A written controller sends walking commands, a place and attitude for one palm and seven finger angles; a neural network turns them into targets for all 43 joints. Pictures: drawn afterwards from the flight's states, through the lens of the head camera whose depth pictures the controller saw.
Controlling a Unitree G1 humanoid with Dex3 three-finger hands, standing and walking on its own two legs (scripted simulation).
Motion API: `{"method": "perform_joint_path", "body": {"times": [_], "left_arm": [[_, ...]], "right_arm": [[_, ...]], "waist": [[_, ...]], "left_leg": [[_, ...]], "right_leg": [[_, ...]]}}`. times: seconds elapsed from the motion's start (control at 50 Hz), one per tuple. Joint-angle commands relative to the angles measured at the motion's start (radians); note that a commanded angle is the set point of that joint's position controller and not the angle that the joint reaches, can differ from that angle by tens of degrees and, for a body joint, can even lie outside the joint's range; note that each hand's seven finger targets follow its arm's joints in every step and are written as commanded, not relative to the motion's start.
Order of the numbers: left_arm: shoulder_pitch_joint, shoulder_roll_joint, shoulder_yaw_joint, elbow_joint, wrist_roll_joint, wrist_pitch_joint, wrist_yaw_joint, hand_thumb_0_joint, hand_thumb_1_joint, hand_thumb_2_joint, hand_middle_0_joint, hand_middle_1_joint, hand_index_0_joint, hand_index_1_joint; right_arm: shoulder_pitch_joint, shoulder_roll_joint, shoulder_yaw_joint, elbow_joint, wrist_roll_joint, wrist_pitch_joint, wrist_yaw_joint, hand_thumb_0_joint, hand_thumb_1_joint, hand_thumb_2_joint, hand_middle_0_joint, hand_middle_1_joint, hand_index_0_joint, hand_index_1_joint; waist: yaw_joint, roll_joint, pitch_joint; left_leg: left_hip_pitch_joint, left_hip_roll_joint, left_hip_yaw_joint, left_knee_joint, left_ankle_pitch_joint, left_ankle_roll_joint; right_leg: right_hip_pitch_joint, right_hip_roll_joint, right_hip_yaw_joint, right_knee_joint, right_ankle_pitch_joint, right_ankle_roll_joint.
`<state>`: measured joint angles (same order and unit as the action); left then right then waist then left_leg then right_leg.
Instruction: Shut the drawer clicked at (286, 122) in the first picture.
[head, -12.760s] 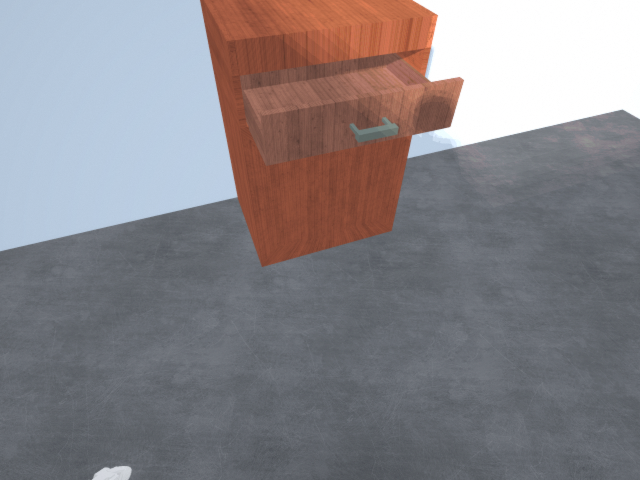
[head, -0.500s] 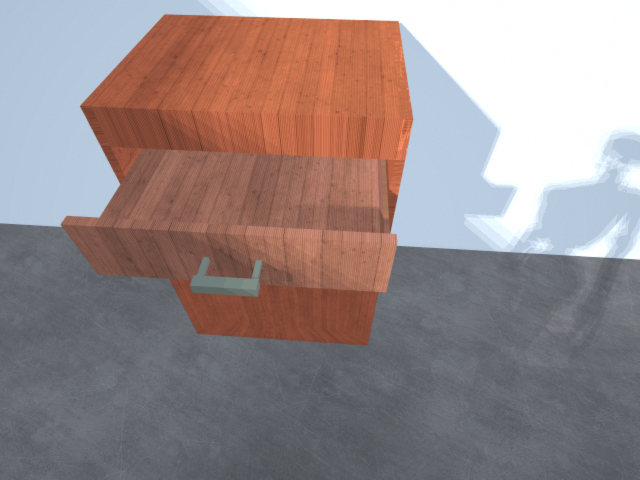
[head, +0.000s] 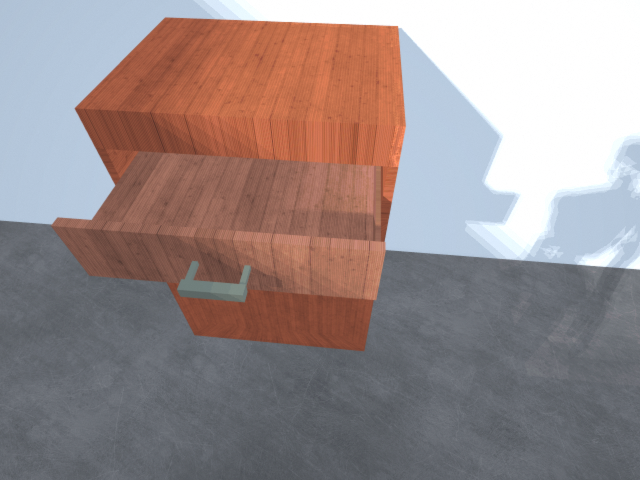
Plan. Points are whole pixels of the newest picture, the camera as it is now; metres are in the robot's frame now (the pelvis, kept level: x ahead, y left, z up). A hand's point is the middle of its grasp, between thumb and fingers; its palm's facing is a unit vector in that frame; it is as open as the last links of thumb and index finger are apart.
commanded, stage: come to a stop and stand still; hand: left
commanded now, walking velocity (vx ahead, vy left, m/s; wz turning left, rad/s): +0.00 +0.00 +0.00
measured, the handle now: (216, 280) +0.42 +0.20 -0.06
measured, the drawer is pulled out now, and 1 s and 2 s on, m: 0.21 0.21 0.21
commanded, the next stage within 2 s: look again from close up in 0.18 s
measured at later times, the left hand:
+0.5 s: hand out of the picture -0.01 +0.19 -0.19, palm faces +0.02 -0.98 -0.18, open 7.4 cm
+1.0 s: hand out of the picture -0.03 +0.24 -0.18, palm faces -0.01 -0.98 -0.19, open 7.4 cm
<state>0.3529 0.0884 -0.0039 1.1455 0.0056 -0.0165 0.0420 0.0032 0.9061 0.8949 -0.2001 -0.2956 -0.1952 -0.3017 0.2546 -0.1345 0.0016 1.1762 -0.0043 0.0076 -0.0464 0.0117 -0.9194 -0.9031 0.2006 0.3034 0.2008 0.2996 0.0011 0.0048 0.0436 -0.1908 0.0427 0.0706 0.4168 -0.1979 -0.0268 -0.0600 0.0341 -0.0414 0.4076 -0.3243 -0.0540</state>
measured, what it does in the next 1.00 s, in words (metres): shifts its weight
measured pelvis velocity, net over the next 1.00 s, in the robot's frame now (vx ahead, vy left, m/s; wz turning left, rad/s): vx -0.01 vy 0.06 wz -0.01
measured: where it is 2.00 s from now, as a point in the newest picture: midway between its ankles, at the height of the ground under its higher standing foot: outside the picture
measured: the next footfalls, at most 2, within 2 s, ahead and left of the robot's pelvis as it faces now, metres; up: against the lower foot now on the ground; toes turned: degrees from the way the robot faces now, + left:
none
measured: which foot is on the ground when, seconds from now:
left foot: down 0.00-1.00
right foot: down 0.00-1.00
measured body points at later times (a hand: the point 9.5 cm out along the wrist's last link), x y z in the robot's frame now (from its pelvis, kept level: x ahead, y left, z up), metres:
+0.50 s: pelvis -0.01 +0.02 -0.01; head +0.00 +0.03 +0.44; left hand -0.01 +0.24 -0.17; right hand +0.02 -0.21 -0.16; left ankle +0.00 +0.13 -0.74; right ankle -0.06 -0.08 -0.74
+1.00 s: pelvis -0.01 +0.06 +0.00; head +0.02 +0.07 +0.45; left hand -0.03 +0.29 -0.17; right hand +0.00 -0.16 -0.16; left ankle +0.00 +0.13 -0.74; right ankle -0.06 -0.08 -0.74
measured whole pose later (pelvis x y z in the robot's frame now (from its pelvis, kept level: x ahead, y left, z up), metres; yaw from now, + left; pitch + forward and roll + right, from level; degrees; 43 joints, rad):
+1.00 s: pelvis -0.01 +0.06 +0.00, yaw -1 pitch +0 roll +1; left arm 0.32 0.18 -0.01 1.08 0.02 0.01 0.03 0.00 0.91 0.90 -0.20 -0.30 -0.19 -0.30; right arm 0.27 -0.16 0.02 1.08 -0.01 -0.02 -0.02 0.01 -0.91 -0.90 0.20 0.30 0.20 0.30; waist 0.01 -0.04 0.04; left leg -0.22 -0.07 0.09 0.45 -0.24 0.09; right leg -0.14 -0.05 0.00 0.49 -0.36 0.00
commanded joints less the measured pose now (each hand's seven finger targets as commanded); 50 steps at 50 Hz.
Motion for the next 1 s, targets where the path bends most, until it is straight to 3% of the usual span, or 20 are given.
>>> {"method": "perform_joint_path", "body": {"times": [0.0, 0.24, 0.26, 0.28, 0.3, 0.32, 0.34, 0.36, 0.38, 0.4, 0.42, 0.44, 0.48, 0.52, 0.56, 0.66, 0.7, 0.86, 0.9, 0.98], "left_arm": [[0.095, 0.101, 0.014, -0.011, 0.004, -0.008, 0.011, 0.0, 0.9, 0.9, -0.2, -0.3, -0.2, -0.3], [0.089, 0.115, 0.014, -0.015, 0.006, -0.005, 0.009, 0.0, 0.9, 0.9, -0.2, -0.3, -0.2, -0.3], [0.143, 0.155, 0.017, -0.008, 0.029, -0.048, 0.044, 0.0, 0.9, 0.9, -0.2, -0.3, -0.2, -0.3], [0.115, 0.191, 0.025, -0.055, 0.024, -0.054, 0.037, 0.0, 0.9, 0.9, -0.2, -0.3, -0.2, -0.3], [0.081, 0.171, 0.02, -0.075, 0.023, -0.052, 0.029, 0.0, 0.9, 0.9, -0.2, -0.3, -0.2, -0.3], [0.062, 0.181, 0.025, -0.088, 0.024, -0.054, 0.029, 0.0, 0.9, 0.9, -0.2, -0.3, -0.2, -0.3], [0.064, 0.18, 0.022, -0.103, 0.021, -0.055, 0.025, 0.0, 0.9, 0.9, -0.2, -0.3, -0.2, -0.3], [0.05, 0.176, 0.021, -0.114, 0.018, -0.053, 0.024, 0.0, 0.9, 0.9, -0.2, -0.3, -0.2, -0.3], [0.032, 0.168, 0.018, -0.122, 0.014, -0.046, 0.024, 0.0, 0.9, 0.9, -0.2, -0.3, -0.2, -0.3], [0.028, 0.153, 0.013, -0.13, 0.01, -0.039, 0.023, 0.0, 0.9, 0.9, -0.2, -0.3, -0.2, -0.3], [0.033, 0.135, 0.01, -0.14, 0.008, -0.031, 0.022, 0.0, 0.9, 0.9, -0.2, -0.3, -0.2, -0.3], [0.045, 0.133, 0.01, -0.143, 0.006, -0.022, 0.021, 0.0, 0.9, 0.9, -0.2, -0.3, -0.2, -0.3], [0.036, 0.146, 0.009, -0.133, 0.008, -0.007, 0.017, 0.0, 0.9, 0.9, -0.2, -0.3, -0.2, -0.3], [0.037, 0.149, 0.007, -0.135, 0.011, 0.0, 0.011, 0.0, 0.9, 0.9, -0.2, -0.3, -0.2, -0.3], [0.028, 0.154, 0.005, -0.137, 0.01, 0.003, 0.008, 0.0, 0.9, 0.9, -0.2, -0.3, -0.2, -0.3], [0.017, 0.166, 0.006, -0.142, 0.008, 0.009, 0.003, 0.0, 0.9, 0.9, -0.2, -0.3, -0.2, -0.3], [0.016, 0.17, 0.005, -0.139, 0.01, 0.009, 0.002, 0.0, 0.9, 0.9, -0.2, -0.3, -0.2, -0.3], [0.022, 0.173, 0.001, -0.106, 0.009, 0.01, 0.0, 0.0, 0.9, 0.9, -0.2, -0.3, -0.2, -0.3], [0.037, 0.164, 0.0, -0.091, 0.01, 0.012, -0.003, 0.0, 0.9, 0.9, -0.2, -0.3, -0.2, -0.3], [0.029, 0.155, 0.0, -0.087, 0.023, 0.023, -0.011, 0.0, 0.9, 0.9, -0.2, -0.3, -0.2, -0.3]], "right_arm": [[0.057, -0.065, -0.014, -0.019, -0.002, -0.003, -0.001, 0.0, -0.9, -0.9, 0.2, 0.3, 0.2, 0.3], [0.043, -0.079, -0.011, -0.029, -0.003, -0.002, 0.001, 0.0, -0.9, -0.9, 0.2, 0.3, 0.2, 0.3], [-0.06, -0.101, -0.01, -0.119, 0.001, -0.034, 0.016, 0.0, -0.9, -0.9, 0.2, 0.3, 0.2, 0.3], [-0.001, -0.056, -0.012, -0.155, -0.001, -0.02, 0.024, 0.0, -0.9, -0.9, 0.2, 0.3, 0.2, 0.3], [0.012, -0.06, -0.019, -0.15, -0.005, -0.017, 0.023, 0.0, -0.9, -0.9, 0.2, 0.3, 0.2, 0.3], [0.031, -0.049, -0.013, -0.152, -0.007, -0.022, 0.026, 0.0, -0.9, -0.9, 0.2, 0.3, 0.2, 0.3], [0.052, -0.049, -0.009, -0.161, -0.005, -0.024, 0.027, 0.0, -0.9, -0.9, 0.2, 0.3, 0.2, 0.3], [0.062, -0.055, -0.01, -0.165, -0.004, -0.028, 0.026, 0.0, -0.9, -0.9, 0.2, 0.3, 0.2, 0.3], [0.081, -0.066, -0.011, -0.162, -0.004, -0.031, 0.024, 0.0, -0.9, -0.9, 0.2, 0.3, 0.2, 0.3], [0.094, -0.081, -0.012, -0.161, -0.005, -0.035, 0.021, 0.0, -0.9, -0.9, 0.2, 0.3, 0.2, 0.3], [0.094, -0.098, -0.012, -0.157, -0.007, -0.041, 0.018, 0.0, -0.9, -0.9, 0.2, 0.3, 0.2, 0.3], [0.086, -0.113, -0.01, -0.162, -0.009, -0.038, 0.014, 0.0, -0.9, -0.9, 0.2, 0.3, 0.2, 0.3], [0.05, -0.108, -0.005, -0.164, -0.009, -0.032, 0.013, 0.0, -0.9, -0.9, 0.2, 0.3, 0.2, 0.3], [0.034, -0.116, -0.004, -0.175, -0.008, -0.03, 0.017, 0.0, -0.9, -0.9, 0.2, 0.3, 0.2, 0.3], [0.041, -0.126, -0.005, -0.178, -0.01, -0.028, 0.021, 0.0, -0.9, -0.9, 0.2, 0.3, 0.2, 0.3], [0.052, -0.152, -0.006, -0.172, -0.011, -0.035, 0.021, 0.0, -0.9, -0.9, 0.2, 0.3, 0.2, 0.3], [0.055, -0.158, -0.008, -0.171, -0.009, -0.037, 0.02, 0.0, -0.9, -0.9, 0.2, 0.3, 0.2, 0.3], [0.055, -0.158, -0.005, -0.143, -0.004, -0.041, 0.018, 0.0, -0.9, -0.9, 0.2, 0.3, 0.2, 0.3], [0.073, -0.159, -0.006, -0.125, -0.006, -0.037, 0.018, 0.0, -0.9, -0.9, 0.2, 0.3, 0.2, 0.3], [0.096, -0.187, -0.023, -0.11, -0.012, -0.025, 0.012, 0.0, -0.9, -0.9, 0.2, 0.3, 0.2, 0.3]], "waist": [[-0.003, -0.04, 0.026], [0.001, -0.019, 0.047], [0.036, -0.09, 0.088], [-0.014, -0.138, 0.037], [-0.022, -0.044, 0.012], [-0.025, -0.04, -0.016], [-0.028, -0.071, -0.069], [-0.034, -0.117, -0.088], [-0.042, -0.124, -0.095], [-0.041, -0.091, -0.096], [-0.026, -0.014, -0.066], [-0.013, 0.024, -0.042], [0.0, 0.085, 0.05], [0.011, 0.05, 0.109], [0.008, 0.011, 0.104], [0.011, 0.04, 0.029], [0.011, 0.025, 0.005], [0.011, 0.001, 0.017], [0.002, -0.001, -0.007], [-0.01, 0.07, 0.037]], "left_leg": [[0.076, 0.065, -0.058, -0.019, 0.163, 0.03], [0.078, 0.068, -0.063, -0.031, 0.152, 0.029], [-0.085, 0.046, -0.005, 0.258, 0.102, 0.012], [-0.142, 0.006, -0.066, 0.294, -0.143, 0.041], [-0.142, 0.006, -0.054, 0.312, -0.159, 0.049], [-0.138, 0.014, -0.028, 0.272, -0.137, 0.043], [-0.111, -0.003, -0.025, 0.238, -0.13, 0.041], [-0.084, -0.011, -0.023, 0.192, -0.097, 0.042], [-0.033, -0.006, -0.028, 0.134, -0.025, 0.046], [0.011, 0.013, -0.056, 0.097, 0.082, 0.055], [0.022, 0.047, -0.083, 0.099, 0.207, 0.068], [0.009, 0.072, -0.109, 0.094, 0.231, 0.082], [-0.069, 0.066, -0.143, 0.039, 0.144, 0.09], [-0.118, 0.061, -0.159, -0.007, 0.026, 0.093], [-0.115, 0.053, -0.165, -0.027, -0.034, 0.091], [-0.066, 0.073, -0.2, -0.084, -0.046, 0.103], [-0.045, 0.08, -0.21, -0.095, -0.026, 0.106], [-0.012, 0.072, -0.196, -0.106, 0.046, 0.101], [0.021, 0.087, -0.214, -0.127, -0.07, 0.106], [0.037, 0.161, -0.324, -0.204, -0.26, 0.152]], "right_leg": [[-0.109, -0.154, 0.105, -0.084, 0.439, 0.036], [-0.123, -0.147, 0.113, -0.107, 0.363, 0.038], [-0.141, -0.222, 0.2, -0.105, 0.943, 0.124], [-0.073, -0.254, 0.179, -0.048, 0.98, 0.098], [-0.061, -0.247, 0.152, -0.026, 0.939, 0.042], [-0.034, -0.246, 0.132, -0.001, 0.965, -0.013], [-0.001, -0.227, 0.122, 0.02, 0.917, -0.041], [0.004, -0.208, 0.109, 0.044, 0.889, -0.048], [-0.027, -0.191, 0.098, 0.066, 0.789, -0.043], [-0.062, -0.16, 0.095, 0.083, 0.662, -0.027], [-0.107, -0.133, 0.09, 0.083, 0.505, -0.013], [-0.128, -0.114, 0.094, 0.053, 0.347, -0.007], [-0.141, -0.099, 0.088, 0.019, 0.151, -0.002], [-0.159, -0.093, 0.087, -0.006, 0.044, 0.003], [-0.165, -0.095, 0.086, -0.013, 0.001, 0.003], [-0.134, -0.094, 0.059, 0.016, 0.001, 0.016], [-0.128, -0.098, 0.053, 0.018, 0.013, 0.021], [-0.131, -0.119, 0.06, -0.007, 0.055, 0.03], [-0.143, -0.103, 0.038, 0.017, -0.014, 0.03], [-0.265, -0.067, -0.005, 0.143, -0.126, 0.027]]}}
